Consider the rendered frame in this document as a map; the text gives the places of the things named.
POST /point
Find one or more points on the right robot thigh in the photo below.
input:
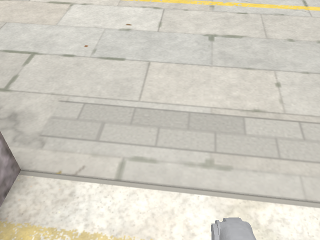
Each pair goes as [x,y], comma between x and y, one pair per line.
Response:
[232,228]

